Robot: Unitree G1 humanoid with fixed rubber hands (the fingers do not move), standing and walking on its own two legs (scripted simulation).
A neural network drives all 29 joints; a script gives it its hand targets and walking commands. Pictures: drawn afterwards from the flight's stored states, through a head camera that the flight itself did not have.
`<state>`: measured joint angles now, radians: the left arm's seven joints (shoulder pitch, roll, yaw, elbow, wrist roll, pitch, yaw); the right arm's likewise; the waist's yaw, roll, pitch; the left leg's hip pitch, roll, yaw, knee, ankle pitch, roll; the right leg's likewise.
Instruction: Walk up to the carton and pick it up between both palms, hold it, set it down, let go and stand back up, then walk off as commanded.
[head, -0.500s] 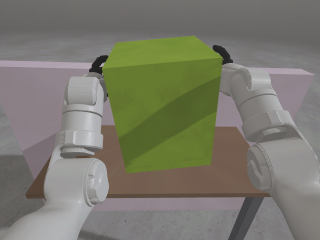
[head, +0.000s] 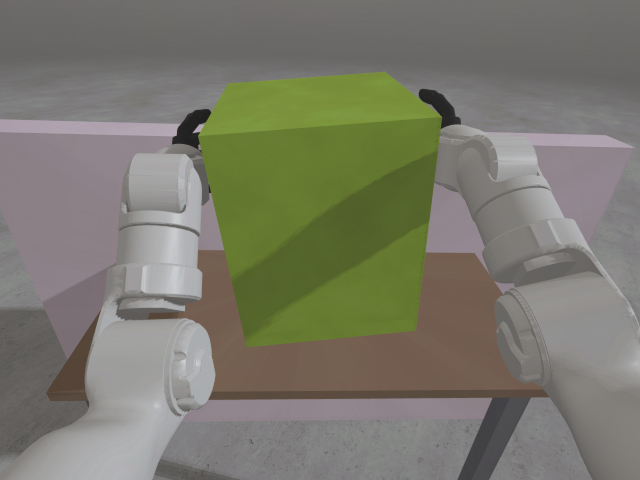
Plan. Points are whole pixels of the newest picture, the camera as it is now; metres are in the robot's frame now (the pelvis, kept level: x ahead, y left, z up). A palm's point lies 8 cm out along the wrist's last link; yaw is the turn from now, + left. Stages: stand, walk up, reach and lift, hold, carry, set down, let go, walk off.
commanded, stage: hold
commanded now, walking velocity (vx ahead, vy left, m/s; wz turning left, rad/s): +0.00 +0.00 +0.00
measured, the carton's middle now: (319, 203) +0.37 +0.01 +0.27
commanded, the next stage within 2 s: none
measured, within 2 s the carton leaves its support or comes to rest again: neither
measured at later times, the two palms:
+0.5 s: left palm (194, 167) +0.37 +0.15 +0.31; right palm (446, 151) +0.37 -0.14 +0.34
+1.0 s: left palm (187, 165) +0.36 +0.15 +0.32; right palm (446, 149) +0.36 -0.14 +0.34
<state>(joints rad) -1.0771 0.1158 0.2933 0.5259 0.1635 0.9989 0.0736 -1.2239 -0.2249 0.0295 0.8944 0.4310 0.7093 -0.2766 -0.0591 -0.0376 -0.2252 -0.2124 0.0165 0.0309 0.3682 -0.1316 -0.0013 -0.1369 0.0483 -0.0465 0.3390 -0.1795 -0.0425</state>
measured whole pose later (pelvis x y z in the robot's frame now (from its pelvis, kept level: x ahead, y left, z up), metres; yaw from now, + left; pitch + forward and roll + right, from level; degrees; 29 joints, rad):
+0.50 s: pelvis +0.00 +0.00 +0.00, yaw +0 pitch -2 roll -1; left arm -1.11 0.11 0.29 0.59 0.17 0.96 0.08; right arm -1.23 -0.23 -0.02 0.93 0.43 0.70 -0.28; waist -0.06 -0.04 -0.21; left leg -0.21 0.02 0.03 0.37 -0.13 0.00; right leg -0.14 0.05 -0.05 0.34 -0.18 -0.04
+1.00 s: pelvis -0.01 +0.00 +0.00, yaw +0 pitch -2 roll -1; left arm -1.11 0.12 0.29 0.58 0.17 0.97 0.08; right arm -1.23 -0.23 0.00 0.92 0.43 0.70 -0.28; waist -0.06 -0.04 -0.22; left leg -0.21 0.02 0.03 0.37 -0.13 0.00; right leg -0.14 0.05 -0.05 0.34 -0.17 -0.04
